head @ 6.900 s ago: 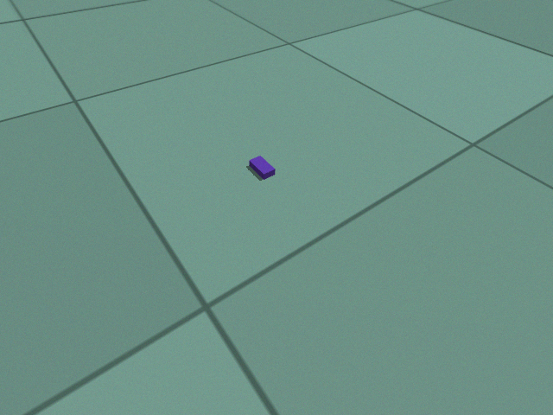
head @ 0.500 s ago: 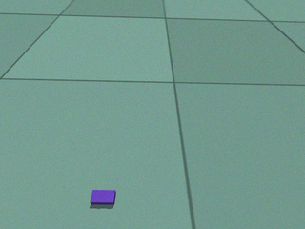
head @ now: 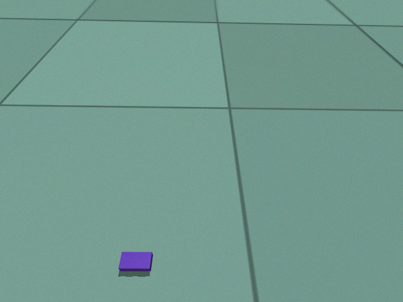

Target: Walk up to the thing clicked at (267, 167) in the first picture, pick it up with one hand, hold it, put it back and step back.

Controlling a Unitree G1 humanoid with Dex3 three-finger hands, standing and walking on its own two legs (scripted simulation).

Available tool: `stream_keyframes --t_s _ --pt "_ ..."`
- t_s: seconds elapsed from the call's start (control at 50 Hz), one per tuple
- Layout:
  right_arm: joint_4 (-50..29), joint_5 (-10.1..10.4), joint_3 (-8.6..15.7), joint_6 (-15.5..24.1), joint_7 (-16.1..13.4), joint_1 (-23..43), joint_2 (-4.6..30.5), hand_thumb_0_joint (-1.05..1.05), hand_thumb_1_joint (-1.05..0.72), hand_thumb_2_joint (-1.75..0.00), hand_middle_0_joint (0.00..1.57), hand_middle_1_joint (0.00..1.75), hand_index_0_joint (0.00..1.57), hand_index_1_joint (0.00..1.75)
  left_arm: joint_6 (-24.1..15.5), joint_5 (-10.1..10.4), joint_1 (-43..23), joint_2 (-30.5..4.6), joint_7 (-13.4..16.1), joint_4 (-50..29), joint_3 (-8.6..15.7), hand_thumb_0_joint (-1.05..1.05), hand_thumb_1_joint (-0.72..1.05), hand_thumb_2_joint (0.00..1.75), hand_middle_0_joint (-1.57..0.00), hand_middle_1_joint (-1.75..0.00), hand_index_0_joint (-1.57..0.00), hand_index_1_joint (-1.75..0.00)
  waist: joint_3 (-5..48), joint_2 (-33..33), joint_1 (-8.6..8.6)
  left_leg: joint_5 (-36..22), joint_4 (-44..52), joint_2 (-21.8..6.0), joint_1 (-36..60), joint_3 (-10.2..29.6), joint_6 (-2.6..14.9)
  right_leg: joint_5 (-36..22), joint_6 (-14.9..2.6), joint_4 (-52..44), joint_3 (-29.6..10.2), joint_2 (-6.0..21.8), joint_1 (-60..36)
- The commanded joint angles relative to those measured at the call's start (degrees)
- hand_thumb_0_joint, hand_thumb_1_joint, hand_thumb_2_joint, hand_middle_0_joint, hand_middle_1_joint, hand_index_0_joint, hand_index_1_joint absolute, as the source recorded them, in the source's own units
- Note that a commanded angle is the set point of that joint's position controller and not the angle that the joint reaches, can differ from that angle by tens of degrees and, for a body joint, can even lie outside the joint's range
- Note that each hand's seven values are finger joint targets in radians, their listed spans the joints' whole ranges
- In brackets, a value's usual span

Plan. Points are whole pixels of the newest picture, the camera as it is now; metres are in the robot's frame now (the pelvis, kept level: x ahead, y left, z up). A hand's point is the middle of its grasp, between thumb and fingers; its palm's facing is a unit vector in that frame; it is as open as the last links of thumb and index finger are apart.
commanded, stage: stand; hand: left
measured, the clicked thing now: (136, 261) +0.47 +0.30 -0.76
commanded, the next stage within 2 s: walk up in 1.96 s
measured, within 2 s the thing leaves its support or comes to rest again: neither
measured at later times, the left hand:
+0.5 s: hand out of the picture +0.07 +0.26 -0.16, palm faces -0.03 -0.94 -0.34, open 7.3 cm
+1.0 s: hand out of the picture +0.06 +0.26 -0.16, palm faces -0.03 -0.94 -0.34, open 7.3 cm
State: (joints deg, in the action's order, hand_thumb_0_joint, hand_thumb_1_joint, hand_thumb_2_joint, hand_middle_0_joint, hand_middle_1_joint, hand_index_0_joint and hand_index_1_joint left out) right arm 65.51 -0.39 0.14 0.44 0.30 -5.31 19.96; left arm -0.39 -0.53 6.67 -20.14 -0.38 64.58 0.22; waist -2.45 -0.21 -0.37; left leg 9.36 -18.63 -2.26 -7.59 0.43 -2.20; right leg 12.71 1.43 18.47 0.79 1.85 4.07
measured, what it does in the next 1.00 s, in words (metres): stands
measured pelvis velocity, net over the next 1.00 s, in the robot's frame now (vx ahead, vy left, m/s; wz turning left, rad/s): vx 0.00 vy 0.00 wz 0.00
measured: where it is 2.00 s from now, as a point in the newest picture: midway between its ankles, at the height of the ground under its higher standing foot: outside the picture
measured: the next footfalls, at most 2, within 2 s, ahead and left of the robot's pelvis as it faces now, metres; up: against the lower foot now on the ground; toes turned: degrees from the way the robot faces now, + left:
none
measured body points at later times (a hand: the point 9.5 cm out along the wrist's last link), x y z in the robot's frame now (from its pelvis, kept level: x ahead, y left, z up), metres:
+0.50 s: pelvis +0.00 +0.00 +0.00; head +0.00 +0.00 +0.45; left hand +0.07 +0.30 -0.13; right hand +0.07 -0.30 -0.13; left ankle +0.01 +0.14 -0.75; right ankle -0.03 -0.13 -0.75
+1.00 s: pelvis +0.00 +0.00 +0.00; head +0.01 +0.01 +0.45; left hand +0.06 +0.31 -0.13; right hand +0.07 -0.30 -0.13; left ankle +0.01 +0.14 -0.75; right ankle -0.03 -0.13 -0.75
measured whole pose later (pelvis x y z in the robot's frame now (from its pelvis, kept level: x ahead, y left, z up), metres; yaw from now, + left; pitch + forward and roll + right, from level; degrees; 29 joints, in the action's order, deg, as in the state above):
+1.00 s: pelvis +0.00 +0.00 +0.00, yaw +0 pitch -2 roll +0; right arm 65.3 -0.4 0.2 0.4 0.3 -6.4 19.9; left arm -0.3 -0.6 7.8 -20.3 -0.4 64.3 0.2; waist -2.8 0.2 -0.3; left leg 9.2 -18.8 -2.0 -7.6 0.2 -1.8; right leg 12.3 1.7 18.3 0.5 2.1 4.0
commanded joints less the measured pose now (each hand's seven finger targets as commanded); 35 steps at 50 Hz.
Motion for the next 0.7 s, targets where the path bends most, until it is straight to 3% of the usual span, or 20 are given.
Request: stream_keyframes --t_s 0.0,0.08,0.2,0.24,0.34,0.4,0.54,0.64,0.68 --pt "-3.3 -0.1 2.0 1.2 -0.6 2.1 12.3 0.00 -0.90 -0.90 0.20 0.30 0.20 0.30 -1.4 0.1 -1.6 -12.8 1.0 -3.2 2.3 0.00 0.90 0.90 -0.20 -0.30 -0.20 -0.30 4.0 0.9 0.19 -11.8 1.3 -5.5 3.4 4.0 2.47 -11.4 -2.13 -3.0 -3.9 6.0 2.0" --pt "-3.5 0.0 2.0 1.2 -0.6 2.0 12.5 0.00 -0.90 -0.90 0.20 0.30 0.20 0.30 -1.4 0.1 -1.6 -12.5 1.0 -3.2 2.4 0.00 0.90 0.90 -0.20 -0.30 -0.20 -0.30 5.0 0.1 0.27 -13.5 0.8 -5.6 3.4 3.8 2.71 -13.9 -2.22 -2.8 -3.9 6.3 0.5" --pt "-3.7 0.0 2.0 1.2 -0.7 2.2 12.5 0.00 -0.90 -0.90 0.20 0.30 0.20 0.30 -1.4 0.0 -1.2 -12.6 1.0 -3.4 2.5 0.00 0.90 0.90 -0.20 -0.30 -0.20 -0.30 4.2 -0.2 0.34 -12.4 1.2 -5.5 3.4 3.6 2.65 -12.5 -2.14 -3.4 -4.0 6.2 1.1" --pt "-3.8 0.0 1.9 1.3 -0.7 1.8 12.3 0.00 -0.90 -0.90 0.20 0.30 0.20 0.30 -1.4 0.1 -1.6 -12.6 1.0 -3.5 2.5 0.00 0.90 0.90 -0.20 -0.30 -0.20 -0.30 4.8 0.1 0.25 -14.8 0.8 -5.7 3.8 3.7 2.58 -14.6 -2.24 -2.7 -3.9 6.2 0.4" --pt "-3.8 0.0 1.8 1.2 -0.7 2.3 12.1 0.00 -0.90 -0.90 0.20 0.30 0.20 0.30 -1.2 0.1 -1.6 -12.6 0.9 -3.5 2.4 0.00 0.90 0.90 -0.20 -0.30 -0.20 -0.30 3.5 -0.4 0.22 -12.2 1.8 -5.5 2.9 3.8 2.50 -11.6 -2.23 -3.1 -3.8 5.9 1.1" --pt "-3.6 -0.1 2.0 1.1 -0.7 2.3 12.6 0.00 -0.90 -0.90 0.20 0.30 0.20 0.30 -1.0 0.0 -1.4 -12.3 0.9 -3.3 2.5 0.00 0.90 0.90 -0.20 -0.30 -0.20 -0.30 2.2 -0.6 0.44 -5.9 2.6 -5.2 1.7 3.8 2.62 -5.8 -2.14 -4.0 -4.0 5.7 2.5" --pt "-3.7 -0.1 2.1 1.3 -0.6 2.0 12.8 0.00 -0.90 -0.90 0.20 0.30 0.20 0.30 -1.2 0.0 -0.7 -12.4 0.8 -3.5 2.5 0.00 0.90 0.90 -0.20 -0.30 -0.20 -0.30 4.1 -0.1 0.63 -9.9 2.0 -5.5 3.0 4.0 3.07 -9.7 -2.38 -3.4 -4.2 6.0 1.3" --pt "-3.4 -0.1 2.0 1.3 -0.7 2.0 12.6 0.00 -0.90 -0.90 0.20 0.30 0.20 0.30 -0.9 0.0 -0.8 -12.4 0.7 -3.3 2.5 0.00 0.90 0.90 -0.20 -0.30 -0.20 -0.30 2.4 -0.6 0.57 -6.1 3.1 -5.2 2.2 4.3 2.64 -5.9 -2.41 -3.4 -4.1 5.6 2.9" --pt "-3.5 -0.1 2.2 1.2 -0.7 1.8 12.6 0.00 -0.90 -0.90 0.20 0.30 0.20 0.30 -0.9 -0.1 -0.7 -12.5 0.8 -3.4 2.4 0.00 0.90 0.90 -0.20 -0.30 -0.20 -0.30 2.6 0.6 0.53 -7.5 2.8 -5.5 2.6 4.4 2.84 -5.6 -2.39 -3.4 -3.9 5.6 3.3"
